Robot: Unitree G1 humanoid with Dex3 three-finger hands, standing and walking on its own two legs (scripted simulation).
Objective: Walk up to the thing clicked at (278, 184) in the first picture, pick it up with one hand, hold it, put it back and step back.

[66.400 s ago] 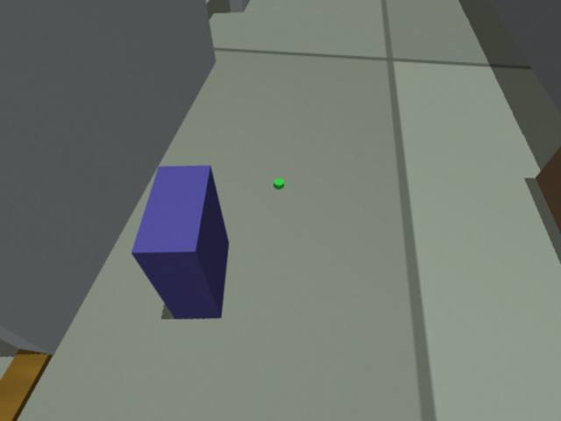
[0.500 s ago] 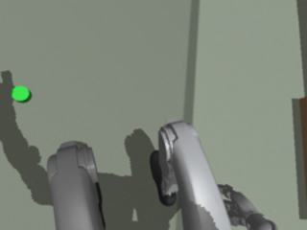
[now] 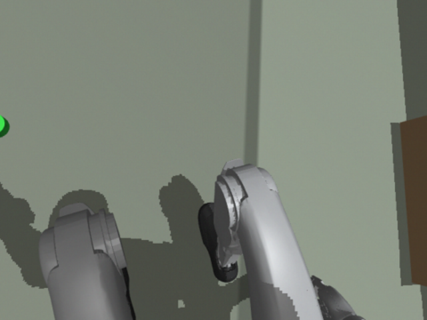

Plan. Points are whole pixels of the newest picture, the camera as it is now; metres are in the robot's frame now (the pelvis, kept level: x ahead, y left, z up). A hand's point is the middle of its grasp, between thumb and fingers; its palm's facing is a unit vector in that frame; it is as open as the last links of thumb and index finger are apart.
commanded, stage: home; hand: left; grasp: from above
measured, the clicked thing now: out of the picture +0.50 +0.33 -0.30
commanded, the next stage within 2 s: none
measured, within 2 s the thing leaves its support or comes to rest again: neither
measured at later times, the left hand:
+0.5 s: hand out of the picture +0.35 +0.31 +0.03, palm faces -0.21 -0.69 -0.69, open 7.7 cm
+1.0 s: hand out of the picture +0.25 +0.22 +0.24, palm faces +0.20 -0.95 -0.26, open 7.4 cm
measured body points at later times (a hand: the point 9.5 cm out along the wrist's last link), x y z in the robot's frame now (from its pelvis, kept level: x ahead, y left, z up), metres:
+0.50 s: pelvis +0.01 +0.00 +0.15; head +0.20 +0.06 +0.55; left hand +0.36 +0.34 +0.08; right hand +0.21 -0.25 +0.04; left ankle +0.07 +0.12 -0.28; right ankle +0.13 -0.14 -0.28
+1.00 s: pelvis +0.05 -0.01 +0.33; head +0.14 +0.03 +0.77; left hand +0.24 +0.27 +0.26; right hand +0.25 -0.22 +0.24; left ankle +0.07 +0.12 -0.28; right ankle +0.13 -0.14 -0.28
